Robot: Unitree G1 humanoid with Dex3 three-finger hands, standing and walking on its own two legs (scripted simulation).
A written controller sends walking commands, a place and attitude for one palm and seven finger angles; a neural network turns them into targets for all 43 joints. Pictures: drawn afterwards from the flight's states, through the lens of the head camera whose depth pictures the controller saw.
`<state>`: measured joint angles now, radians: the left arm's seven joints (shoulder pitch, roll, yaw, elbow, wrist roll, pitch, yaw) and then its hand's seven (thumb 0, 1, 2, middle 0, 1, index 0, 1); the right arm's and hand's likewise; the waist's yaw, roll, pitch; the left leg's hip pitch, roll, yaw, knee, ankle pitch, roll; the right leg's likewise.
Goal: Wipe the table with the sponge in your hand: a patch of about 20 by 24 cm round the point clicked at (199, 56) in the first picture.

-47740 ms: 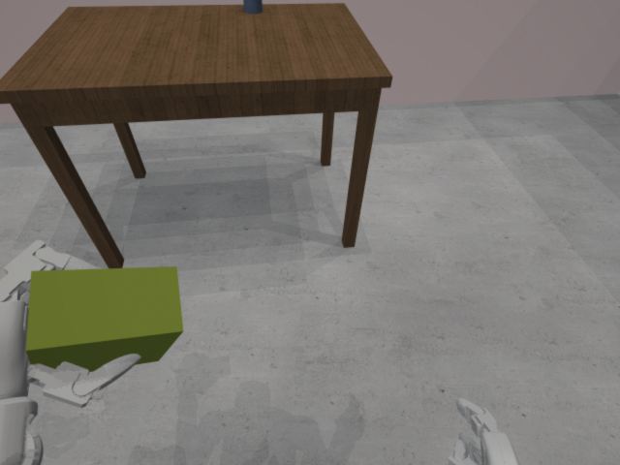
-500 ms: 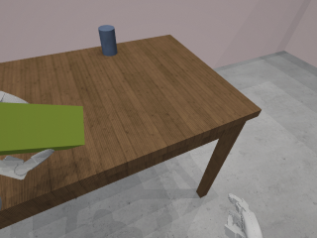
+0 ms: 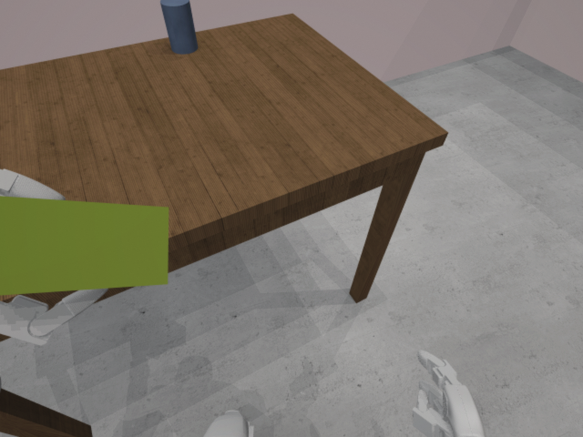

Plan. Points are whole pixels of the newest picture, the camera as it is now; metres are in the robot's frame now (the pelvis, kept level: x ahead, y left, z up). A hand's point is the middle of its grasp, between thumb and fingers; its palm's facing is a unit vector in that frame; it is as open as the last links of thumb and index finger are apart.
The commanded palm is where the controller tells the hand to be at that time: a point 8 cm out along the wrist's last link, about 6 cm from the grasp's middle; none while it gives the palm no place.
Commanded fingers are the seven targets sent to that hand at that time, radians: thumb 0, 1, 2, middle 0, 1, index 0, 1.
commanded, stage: stop stepping back and stand still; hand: left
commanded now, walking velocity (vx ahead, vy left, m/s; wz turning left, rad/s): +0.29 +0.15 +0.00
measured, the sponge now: (102, 248) +0.24 +0.19 +0.21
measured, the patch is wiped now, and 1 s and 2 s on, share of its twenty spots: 1.00 1.00 1.00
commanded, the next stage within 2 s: stand and wait in 1.58 s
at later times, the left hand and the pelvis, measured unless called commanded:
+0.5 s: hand out of the picture +0.07 +0.22 +0.24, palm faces +0.52 -0.78 -0.34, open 10.5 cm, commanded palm +0.01 +0.26 +0.25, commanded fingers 0.00 0.10 1.30 -1.20 -1.60 -1.20 -1.60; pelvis -0.14 -0.03 -0.01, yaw +3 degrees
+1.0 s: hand out of the picture +0.02 +0.18 +0.22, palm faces +0.45 -0.82 -0.36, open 10.5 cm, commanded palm -0.03 +0.23 +0.25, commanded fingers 0.00 0.10 1.30 -1.20 -1.60 -1.20 -1.60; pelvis -0.17 -0.06 +0.01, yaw +4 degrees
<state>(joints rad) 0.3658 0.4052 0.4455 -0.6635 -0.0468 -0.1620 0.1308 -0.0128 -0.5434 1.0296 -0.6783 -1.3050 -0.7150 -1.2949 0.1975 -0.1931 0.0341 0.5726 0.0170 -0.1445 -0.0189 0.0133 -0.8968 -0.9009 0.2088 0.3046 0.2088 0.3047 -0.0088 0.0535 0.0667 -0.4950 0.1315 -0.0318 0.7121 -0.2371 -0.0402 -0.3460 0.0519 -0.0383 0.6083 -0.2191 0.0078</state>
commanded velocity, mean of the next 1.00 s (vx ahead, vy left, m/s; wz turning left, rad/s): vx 0.21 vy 0.06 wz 0.00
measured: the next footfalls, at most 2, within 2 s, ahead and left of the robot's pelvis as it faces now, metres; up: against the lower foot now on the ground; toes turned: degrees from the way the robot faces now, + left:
left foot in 0.22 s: -0.10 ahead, +0.09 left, +0.00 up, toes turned +5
right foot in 0.48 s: -0.07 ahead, -0.15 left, +0.00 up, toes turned +1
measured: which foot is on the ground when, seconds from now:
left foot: up 0.00-0.20, down 0.22-1.00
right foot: down 0.00-0.24, up 0.26-0.46, down 0.48-1.00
